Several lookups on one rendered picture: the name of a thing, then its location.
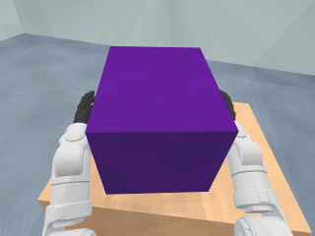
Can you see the robot left forearm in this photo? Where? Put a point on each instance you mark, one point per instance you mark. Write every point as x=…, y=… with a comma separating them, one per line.
x=70, y=180

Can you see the left robot hand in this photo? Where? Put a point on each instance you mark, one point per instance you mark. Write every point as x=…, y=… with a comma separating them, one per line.
x=84, y=108

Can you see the carton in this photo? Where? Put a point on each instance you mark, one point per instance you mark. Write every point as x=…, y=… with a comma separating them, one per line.
x=159, y=123

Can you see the right robot hand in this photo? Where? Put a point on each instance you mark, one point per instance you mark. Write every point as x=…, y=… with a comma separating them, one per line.
x=229, y=104

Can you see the robot right forearm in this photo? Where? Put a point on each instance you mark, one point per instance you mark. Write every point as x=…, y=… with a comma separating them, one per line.
x=252, y=189

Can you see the right robot upper arm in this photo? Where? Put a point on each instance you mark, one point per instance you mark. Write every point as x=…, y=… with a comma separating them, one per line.
x=260, y=226

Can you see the pedestal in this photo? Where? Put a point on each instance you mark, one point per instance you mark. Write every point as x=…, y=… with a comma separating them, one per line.
x=210, y=213

